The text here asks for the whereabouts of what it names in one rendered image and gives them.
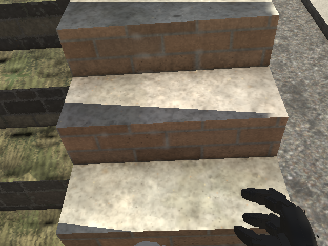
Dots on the robot right hand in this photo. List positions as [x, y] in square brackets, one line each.
[292, 228]

